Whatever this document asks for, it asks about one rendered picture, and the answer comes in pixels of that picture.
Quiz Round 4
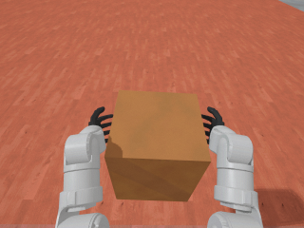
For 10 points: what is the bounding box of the right robot hand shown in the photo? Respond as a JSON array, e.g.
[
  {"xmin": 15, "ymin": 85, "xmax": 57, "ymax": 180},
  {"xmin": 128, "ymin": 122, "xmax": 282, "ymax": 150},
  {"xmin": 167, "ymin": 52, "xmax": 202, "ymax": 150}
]
[{"xmin": 201, "ymin": 106, "xmax": 225, "ymax": 144}]

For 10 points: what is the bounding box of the right robot forearm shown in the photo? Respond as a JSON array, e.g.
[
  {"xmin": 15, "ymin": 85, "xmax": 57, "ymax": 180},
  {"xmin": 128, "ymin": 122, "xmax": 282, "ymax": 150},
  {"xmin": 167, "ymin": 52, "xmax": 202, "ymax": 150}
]
[{"xmin": 209, "ymin": 125, "xmax": 263, "ymax": 228}]

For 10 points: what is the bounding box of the left robot forearm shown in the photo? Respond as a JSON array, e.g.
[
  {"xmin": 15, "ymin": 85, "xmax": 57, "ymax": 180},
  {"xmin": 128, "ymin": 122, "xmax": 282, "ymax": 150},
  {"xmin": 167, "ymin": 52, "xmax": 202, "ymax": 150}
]
[{"xmin": 55, "ymin": 125, "xmax": 106, "ymax": 228}]

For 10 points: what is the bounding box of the carton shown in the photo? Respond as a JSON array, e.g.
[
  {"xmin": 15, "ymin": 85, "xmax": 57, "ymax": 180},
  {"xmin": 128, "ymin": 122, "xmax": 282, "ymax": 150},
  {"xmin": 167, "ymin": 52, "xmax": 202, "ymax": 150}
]
[{"xmin": 104, "ymin": 90, "xmax": 211, "ymax": 202}]

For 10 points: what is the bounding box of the left robot upper arm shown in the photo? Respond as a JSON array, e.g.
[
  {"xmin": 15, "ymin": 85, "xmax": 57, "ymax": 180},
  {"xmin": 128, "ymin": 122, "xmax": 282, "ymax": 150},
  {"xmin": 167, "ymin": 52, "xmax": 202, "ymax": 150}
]
[{"xmin": 57, "ymin": 213, "xmax": 110, "ymax": 228}]

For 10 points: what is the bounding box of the right robot upper arm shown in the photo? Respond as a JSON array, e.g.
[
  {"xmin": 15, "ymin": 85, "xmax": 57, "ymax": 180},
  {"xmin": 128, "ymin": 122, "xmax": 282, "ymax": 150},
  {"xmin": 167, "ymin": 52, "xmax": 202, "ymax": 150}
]
[{"xmin": 207, "ymin": 211, "xmax": 261, "ymax": 228}]

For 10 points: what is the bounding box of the left robot hand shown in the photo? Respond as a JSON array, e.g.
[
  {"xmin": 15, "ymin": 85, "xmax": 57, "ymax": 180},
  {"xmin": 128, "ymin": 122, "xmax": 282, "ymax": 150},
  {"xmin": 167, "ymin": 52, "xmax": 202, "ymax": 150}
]
[{"xmin": 88, "ymin": 106, "xmax": 113, "ymax": 143}]

